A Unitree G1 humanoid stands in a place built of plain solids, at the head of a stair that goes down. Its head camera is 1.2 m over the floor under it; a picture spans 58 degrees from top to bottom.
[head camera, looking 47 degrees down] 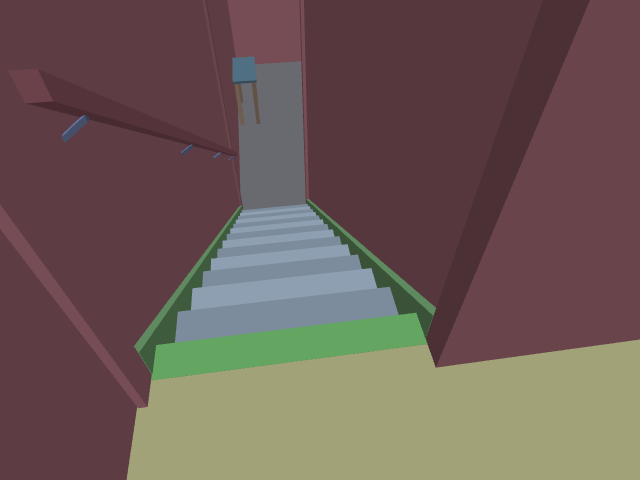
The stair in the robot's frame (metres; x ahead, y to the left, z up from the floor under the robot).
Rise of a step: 0.19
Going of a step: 0.26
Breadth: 0.83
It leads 8 degrees to the left of straight ahead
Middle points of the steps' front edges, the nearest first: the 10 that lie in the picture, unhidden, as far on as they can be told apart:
0.73 0.09 0.00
0.99 0.13 -0.19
1.24 0.17 -0.39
1.49 0.20 -0.58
1.74 0.24 -0.77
1.99 0.28 -0.96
2.25 0.31 -1.15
2.50 0.35 -1.35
2.75 0.38 -1.54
3.00 0.42 -1.73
